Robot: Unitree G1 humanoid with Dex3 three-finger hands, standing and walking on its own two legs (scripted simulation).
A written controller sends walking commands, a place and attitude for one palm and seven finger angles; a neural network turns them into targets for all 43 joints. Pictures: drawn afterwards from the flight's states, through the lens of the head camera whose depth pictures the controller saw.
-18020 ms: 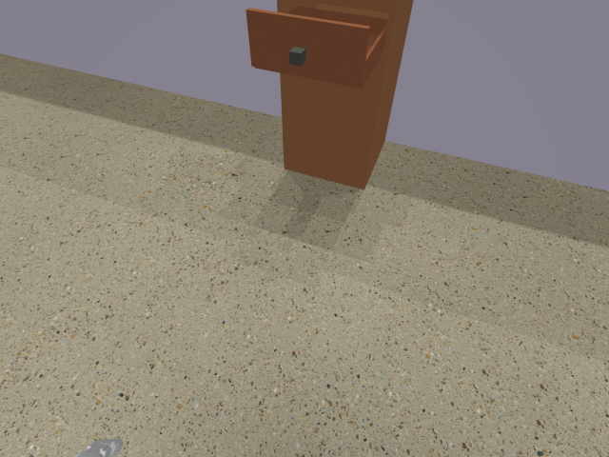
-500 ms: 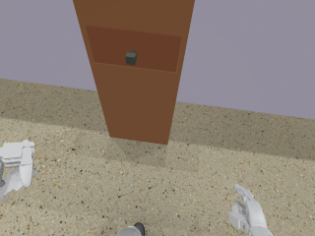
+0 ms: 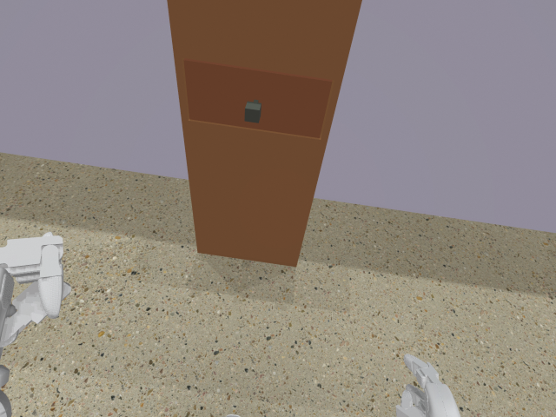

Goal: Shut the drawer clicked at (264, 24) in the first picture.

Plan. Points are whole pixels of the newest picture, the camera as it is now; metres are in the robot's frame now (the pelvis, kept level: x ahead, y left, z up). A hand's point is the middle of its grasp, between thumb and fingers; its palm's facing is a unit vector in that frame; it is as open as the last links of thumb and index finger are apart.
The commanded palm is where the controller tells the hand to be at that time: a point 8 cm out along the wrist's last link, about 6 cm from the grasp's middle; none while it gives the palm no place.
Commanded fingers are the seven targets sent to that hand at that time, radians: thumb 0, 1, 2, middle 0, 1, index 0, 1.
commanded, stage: stop stepping back and stand still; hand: left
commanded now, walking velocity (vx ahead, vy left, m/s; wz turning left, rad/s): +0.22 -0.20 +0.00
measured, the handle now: (254, 108) +0.85 +0.14 +0.01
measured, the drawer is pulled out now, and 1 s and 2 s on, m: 0.00 0.00 0.00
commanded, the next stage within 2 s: let the arm hang, fingers relaxed in 1.28 s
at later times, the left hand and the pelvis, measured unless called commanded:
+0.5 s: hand out of the picture +0.11 +0.27 +0.18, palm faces +0.34 -0.84 -0.42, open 3.3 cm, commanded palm +0.04 +0.31 +0.20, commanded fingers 0.00 0.90 0.90 -1.40 -1.60 -1.40 -1.60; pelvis -0.10 +0.04 +0.01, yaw -1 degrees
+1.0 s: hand out of the picture +0.10 +0.28 +0.19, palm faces +0.37 -0.78 -0.50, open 3.3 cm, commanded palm +0.04 +0.32 +0.20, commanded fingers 0.00 0.90 0.90 -1.40 -1.60 -1.40 -1.60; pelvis -0.08 +0.04 +0.01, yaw +2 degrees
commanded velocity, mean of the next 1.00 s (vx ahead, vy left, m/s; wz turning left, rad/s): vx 0.12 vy -0.05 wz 0.00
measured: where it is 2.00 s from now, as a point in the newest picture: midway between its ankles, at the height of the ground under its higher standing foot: outside the picture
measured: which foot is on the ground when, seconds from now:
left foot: down 0.00-0.18, up 0.20-0.36, down 0.38-1.00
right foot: up 0.00-0.20, down 0.22-1.00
